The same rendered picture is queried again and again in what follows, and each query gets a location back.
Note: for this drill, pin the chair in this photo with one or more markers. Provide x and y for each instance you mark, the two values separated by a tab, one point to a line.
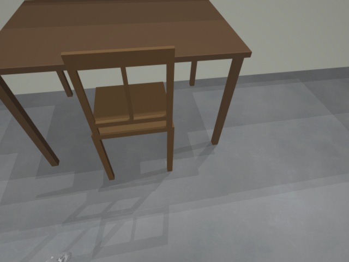
126	110

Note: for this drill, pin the table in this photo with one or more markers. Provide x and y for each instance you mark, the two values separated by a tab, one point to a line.
40	30

